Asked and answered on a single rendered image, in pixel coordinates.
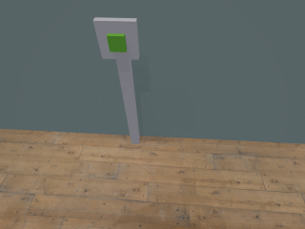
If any button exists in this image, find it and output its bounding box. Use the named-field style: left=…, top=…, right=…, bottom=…
left=107, top=33, right=127, bottom=52

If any panel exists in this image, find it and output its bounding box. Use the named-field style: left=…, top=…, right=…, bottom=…
left=92, top=17, right=140, bottom=144

